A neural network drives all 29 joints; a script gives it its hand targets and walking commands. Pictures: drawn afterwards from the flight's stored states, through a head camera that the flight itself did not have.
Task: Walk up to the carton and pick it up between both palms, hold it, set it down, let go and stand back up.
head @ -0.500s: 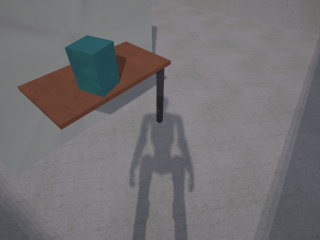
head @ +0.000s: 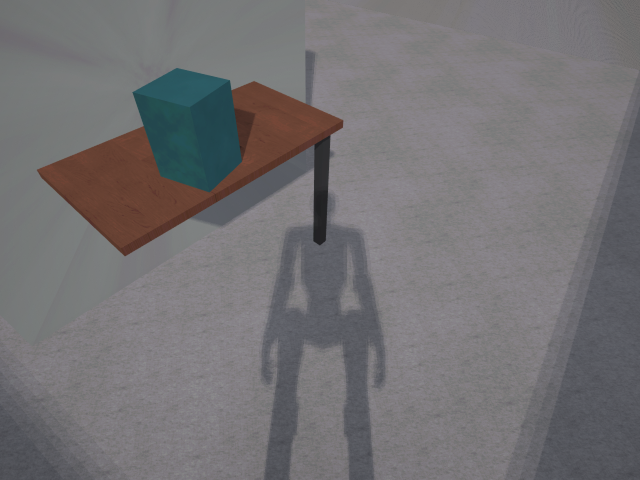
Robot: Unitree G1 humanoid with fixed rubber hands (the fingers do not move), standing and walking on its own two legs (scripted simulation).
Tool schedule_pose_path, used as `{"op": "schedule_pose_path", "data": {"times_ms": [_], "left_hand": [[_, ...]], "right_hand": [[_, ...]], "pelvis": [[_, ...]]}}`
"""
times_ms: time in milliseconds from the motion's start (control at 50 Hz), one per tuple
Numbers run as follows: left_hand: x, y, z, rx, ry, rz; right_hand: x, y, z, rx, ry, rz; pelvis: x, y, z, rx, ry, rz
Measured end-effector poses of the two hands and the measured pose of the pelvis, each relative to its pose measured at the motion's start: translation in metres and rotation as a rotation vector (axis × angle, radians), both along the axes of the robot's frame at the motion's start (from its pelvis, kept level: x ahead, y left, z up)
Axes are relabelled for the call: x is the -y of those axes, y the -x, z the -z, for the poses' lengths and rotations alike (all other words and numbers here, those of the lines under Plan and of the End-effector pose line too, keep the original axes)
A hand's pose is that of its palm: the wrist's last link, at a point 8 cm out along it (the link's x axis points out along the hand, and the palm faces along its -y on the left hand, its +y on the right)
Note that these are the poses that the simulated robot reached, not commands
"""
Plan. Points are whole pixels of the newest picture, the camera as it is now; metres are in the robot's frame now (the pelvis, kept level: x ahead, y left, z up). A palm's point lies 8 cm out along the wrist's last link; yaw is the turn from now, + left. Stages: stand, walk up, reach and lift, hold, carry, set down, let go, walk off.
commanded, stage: stand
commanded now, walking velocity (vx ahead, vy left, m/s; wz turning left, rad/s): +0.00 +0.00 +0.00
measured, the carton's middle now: (193, 131) +0.98 +0.38 -0.06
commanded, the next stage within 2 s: none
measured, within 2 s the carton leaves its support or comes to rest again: neither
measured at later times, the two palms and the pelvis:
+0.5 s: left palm out of the picture -0.03 +0.20 -0.15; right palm out of the picture -0.03 -0.19 -0.15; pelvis +0.00 +0.00 +0.00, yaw +0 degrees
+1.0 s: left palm out of the picture -0.03 +0.20 -0.15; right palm out of the picture -0.04 -0.19 -0.15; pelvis +0.00 +0.01 +0.00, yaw +0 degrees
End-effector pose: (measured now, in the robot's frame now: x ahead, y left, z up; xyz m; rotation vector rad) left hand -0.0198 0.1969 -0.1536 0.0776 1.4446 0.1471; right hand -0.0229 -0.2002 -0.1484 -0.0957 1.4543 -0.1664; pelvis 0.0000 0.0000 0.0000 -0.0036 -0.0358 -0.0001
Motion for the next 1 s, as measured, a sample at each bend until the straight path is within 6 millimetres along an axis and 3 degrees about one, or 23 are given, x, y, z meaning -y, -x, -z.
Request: {"op": "schedule_pose_path", "data": {"times_ms": [600,1000], "left_hand": [[-0.005,0.011,-0.001,-0.025,0.000,-0.004],[-0.007,0.007,-0.001,-0.030,0.003,0.001]], "right_hand": [[-0.009,0.009,0.000,-0.015,-0.013,-0.007],[-0.013,0.015,-0.001,-0.037,-0.014,0.003]], "pelvis": [[-0.005,0.002,-0.001,-0.001,0.000,0.000],[-0.007,-0.002,-0.001,-0.013,0.000,0.000]]}}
